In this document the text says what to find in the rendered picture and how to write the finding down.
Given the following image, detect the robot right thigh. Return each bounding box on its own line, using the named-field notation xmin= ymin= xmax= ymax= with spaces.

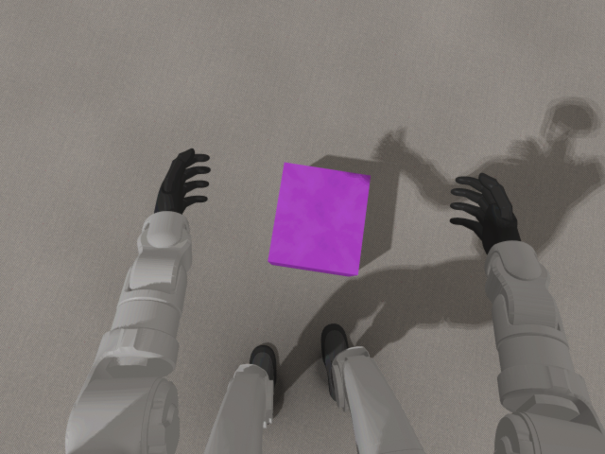
xmin=332 ymin=355 xmax=426 ymax=454

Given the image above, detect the robot left thigh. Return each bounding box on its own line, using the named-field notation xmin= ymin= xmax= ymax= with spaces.
xmin=204 ymin=374 xmax=273 ymax=454

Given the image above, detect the right robot hand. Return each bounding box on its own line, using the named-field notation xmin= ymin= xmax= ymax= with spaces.
xmin=450 ymin=173 xmax=521 ymax=255

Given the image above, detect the right robot upper arm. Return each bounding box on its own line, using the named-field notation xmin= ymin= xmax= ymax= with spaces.
xmin=493 ymin=411 xmax=605 ymax=454

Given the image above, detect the left robot upper arm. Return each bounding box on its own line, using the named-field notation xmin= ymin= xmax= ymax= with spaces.
xmin=67 ymin=376 xmax=180 ymax=454

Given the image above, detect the left robot forearm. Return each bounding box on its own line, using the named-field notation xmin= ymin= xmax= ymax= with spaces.
xmin=65 ymin=211 xmax=192 ymax=454

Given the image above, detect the left robot hand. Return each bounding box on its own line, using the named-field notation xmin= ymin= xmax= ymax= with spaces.
xmin=154 ymin=148 xmax=211 ymax=214

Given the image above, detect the right robot forearm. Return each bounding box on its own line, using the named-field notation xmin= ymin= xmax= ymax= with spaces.
xmin=484 ymin=240 xmax=605 ymax=437

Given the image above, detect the robot thigh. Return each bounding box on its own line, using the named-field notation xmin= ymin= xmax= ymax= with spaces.
xmin=204 ymin=374 xmax=273 ymax=454
xmin=332 ymin=355 xmax=426 ymax=454

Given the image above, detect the carton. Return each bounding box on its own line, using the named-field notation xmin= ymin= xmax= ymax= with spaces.
xmin=268 ymin=163 xmax=371 ymax=276

